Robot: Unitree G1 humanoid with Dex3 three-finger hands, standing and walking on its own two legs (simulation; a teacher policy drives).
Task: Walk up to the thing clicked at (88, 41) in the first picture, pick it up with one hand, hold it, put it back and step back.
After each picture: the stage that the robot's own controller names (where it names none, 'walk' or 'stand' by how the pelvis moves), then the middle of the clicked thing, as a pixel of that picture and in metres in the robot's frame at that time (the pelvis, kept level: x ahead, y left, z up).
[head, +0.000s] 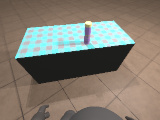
stand; (87, 33) +0.85 +0.06 -0.01
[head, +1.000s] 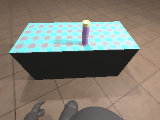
walk; (85, 33) +0.78 +0.10 +0.02
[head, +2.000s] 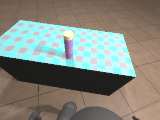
walk; (68, 46) +0.54 +0.21 +0.03
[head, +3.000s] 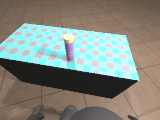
stand; (69, 49) +0.53 +0.19 +0.02
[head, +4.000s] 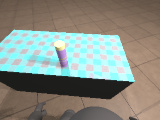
stand; (62, 55) +0.46 +0.23 +0.01
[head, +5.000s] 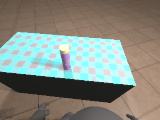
stand; (65, 58) +0.46 +0.21 -0.01
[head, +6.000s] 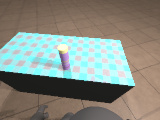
stand; (64, 58) +0.47 +0.22 -0.01
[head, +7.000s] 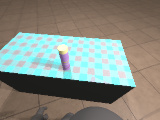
stand; (64, 59) +0.46 +0.22 -0.01
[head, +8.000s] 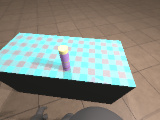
stand; (65, 59) +0.46 +0.22 -0.01
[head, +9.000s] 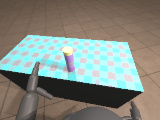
rise first; (69, 60) +0.45 +0.21 -0.01
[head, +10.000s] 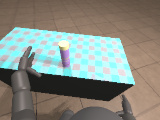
go down; (65, 55) +0.48 +0.19 +0.01
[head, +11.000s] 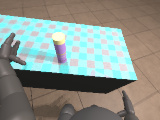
go down; (60, 50) +0.46 +0.19 +0.04
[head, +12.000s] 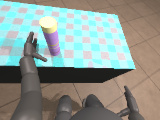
close in; (52, 40) +0.48 +0.21 +0.08
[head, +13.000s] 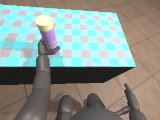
close; (50, 39) +0.49 +0.21 +0.09
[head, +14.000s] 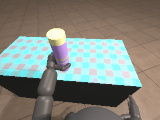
lift; (61, 54) +0.32 +0.16 +0.22
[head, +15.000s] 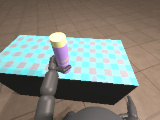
hold; (62, 56) +0.33 +0.17 +0.19
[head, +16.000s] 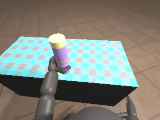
hold; (61, 57) +0.33 +0.17 +0.18
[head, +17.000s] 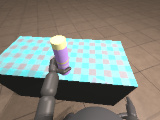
hold; (62, 58) +0.33 +0.17 +0.17
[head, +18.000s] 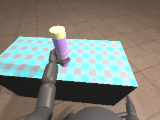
crouch; (61, 49) +0.38 +0.18 +0.20
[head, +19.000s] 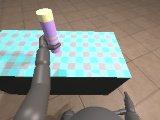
lower; (51, 34) +0.48 +0.22 +0.20
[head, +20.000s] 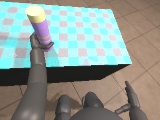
lower; (43, 33) +0.52 +0.22 +0.10
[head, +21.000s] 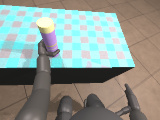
lower; (50, 41) +0.48 +0.20 +0.08
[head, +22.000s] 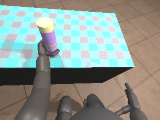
lower; (50, 41) +0.48 +0.20 +0.08
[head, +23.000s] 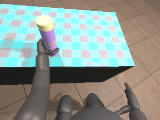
lower; (49, 39) +0.49 +0.20 +0.09
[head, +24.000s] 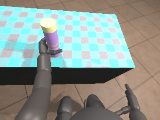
open; (52, 41) +0.48 +0.20 +0.08
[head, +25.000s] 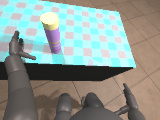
sink last; (53, 37) +0.48 +0.19 +0.09
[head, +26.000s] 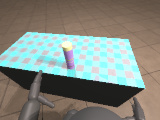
sink last; (69, 56) +0.46 +0.20 +0.04
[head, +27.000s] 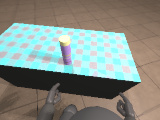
stand; (66, 52) +0.47 +0.20 +0.05
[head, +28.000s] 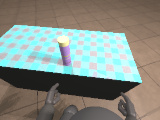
stand; (65, 52) +0.46 +0.20 +0.06
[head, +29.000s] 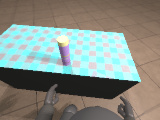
stand; (64, 52) +0.46 +0.20 +0.05
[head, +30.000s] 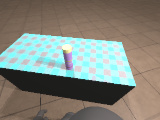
stand; (68, 58) +0.48 +0.20 -0.01
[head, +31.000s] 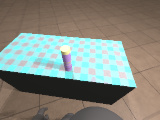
stand; (67, 59) +0.46 +0.20 -0.01
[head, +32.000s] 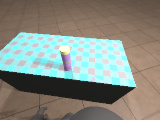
stand; (66, 59) +0.46 +0.20 -0.01
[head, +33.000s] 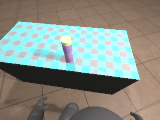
walk; (68, 51) +0.49 +0.19 +0.00
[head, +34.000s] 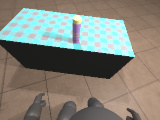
walk; (76, 31) +0.70 +0.16 +0.01
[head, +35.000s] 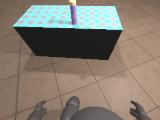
walk; (73, 13) +1.04 +0.27 +0.02
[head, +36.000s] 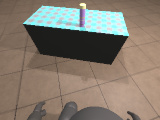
stand; (82, 16) +1.07 +0.18 +0.02
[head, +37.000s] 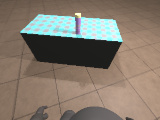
stand; (78, 24) +1.04 +0.18 -0.01
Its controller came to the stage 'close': yes
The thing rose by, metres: 0.20
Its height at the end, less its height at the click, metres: +0.00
